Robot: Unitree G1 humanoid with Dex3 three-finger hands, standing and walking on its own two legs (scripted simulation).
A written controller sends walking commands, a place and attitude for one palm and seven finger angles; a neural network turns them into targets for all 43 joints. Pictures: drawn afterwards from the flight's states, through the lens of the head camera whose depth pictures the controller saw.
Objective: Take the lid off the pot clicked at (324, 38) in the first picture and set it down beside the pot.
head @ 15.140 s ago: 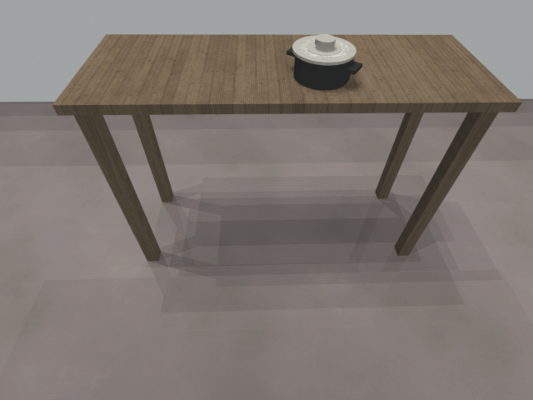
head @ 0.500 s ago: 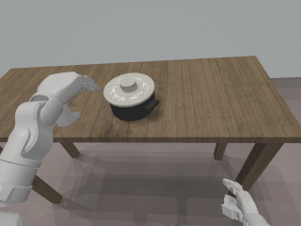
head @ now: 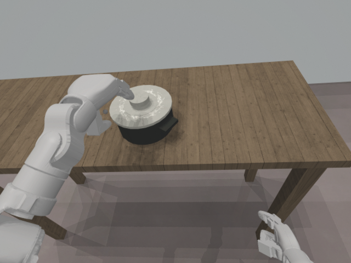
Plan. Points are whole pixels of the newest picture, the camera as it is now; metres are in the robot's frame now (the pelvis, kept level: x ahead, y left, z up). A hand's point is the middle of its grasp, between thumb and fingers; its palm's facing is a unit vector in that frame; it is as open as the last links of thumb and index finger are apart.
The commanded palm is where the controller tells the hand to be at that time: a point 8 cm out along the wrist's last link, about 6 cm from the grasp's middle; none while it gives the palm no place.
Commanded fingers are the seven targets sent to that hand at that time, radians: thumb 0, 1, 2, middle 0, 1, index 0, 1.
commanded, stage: move the open hand above the knob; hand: left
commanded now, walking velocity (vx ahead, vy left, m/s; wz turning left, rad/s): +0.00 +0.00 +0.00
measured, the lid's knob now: (139, 98) +0.49 +0.15 +0.12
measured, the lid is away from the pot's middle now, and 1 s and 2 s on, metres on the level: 0.00 0.00 0.00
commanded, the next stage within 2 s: lower the open fingers around the knob in 1.68 s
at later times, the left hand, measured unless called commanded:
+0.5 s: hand (123, 104) +0.41 +0.16 +0.16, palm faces -0.24 -0.08 -0.97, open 10.0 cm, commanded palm +0.41 +0.18 +0.25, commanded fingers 0.00 -0.34 1.56 -0.86 -0.08 -0.86 -0.08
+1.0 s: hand (133, 78) +0.47 +0.14 +0.19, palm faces -0.18 -0.10 -0.98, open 10.0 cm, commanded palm +0.44 +0.15 +0.25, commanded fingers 0.00 -0.34 1.56 -0.86 -0.08 -0.86 -0.08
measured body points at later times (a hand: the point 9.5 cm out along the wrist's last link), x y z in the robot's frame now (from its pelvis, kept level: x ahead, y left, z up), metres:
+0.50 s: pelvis +0.01 +0.00 +0.00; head +0.03 -0.05 +0.45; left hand +0.42 +0.16 +0.22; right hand +0.20 -0.23 -0.12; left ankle +0.02 +0.10 -0.75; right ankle +0.01 -0.10 -0.75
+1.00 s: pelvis +0.02 +0.01 +0.00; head +0.04 -0.03 +0.45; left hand +0.48 +0.15 +0.25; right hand +0.17 -0.23 -0.12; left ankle +0.02 +0.10 -0.75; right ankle +0.01 -0.10 -0.75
